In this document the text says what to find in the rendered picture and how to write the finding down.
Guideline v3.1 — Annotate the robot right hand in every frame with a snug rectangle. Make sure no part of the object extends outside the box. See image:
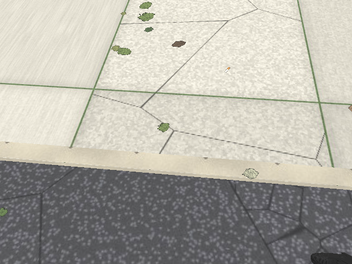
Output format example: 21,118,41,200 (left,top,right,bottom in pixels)
311,252,352,264

